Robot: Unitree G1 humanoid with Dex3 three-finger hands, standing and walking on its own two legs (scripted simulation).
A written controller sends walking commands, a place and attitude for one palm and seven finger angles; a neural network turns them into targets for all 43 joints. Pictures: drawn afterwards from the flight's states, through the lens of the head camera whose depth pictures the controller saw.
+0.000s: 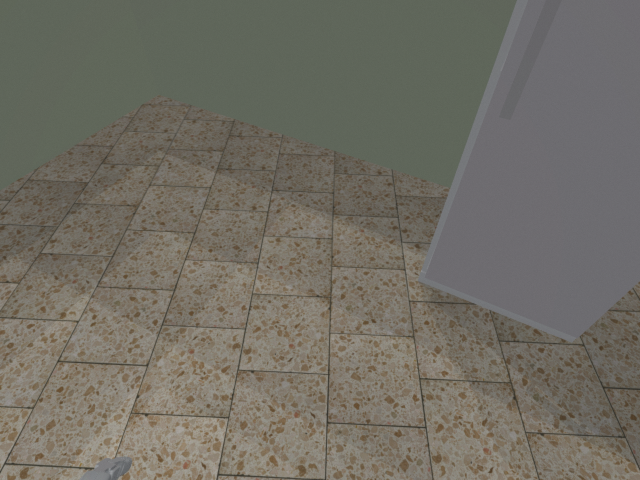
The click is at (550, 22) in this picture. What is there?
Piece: fridge door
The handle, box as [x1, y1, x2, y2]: [499, 0, 561, 119]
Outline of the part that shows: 561,0 546,0 500,113 500,117 508,119 510,118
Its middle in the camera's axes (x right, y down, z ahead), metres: +0.43 -0.40 +0.76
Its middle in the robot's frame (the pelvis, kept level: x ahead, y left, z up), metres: +0.87 -0.38 +0.19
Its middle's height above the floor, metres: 0.95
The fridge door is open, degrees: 0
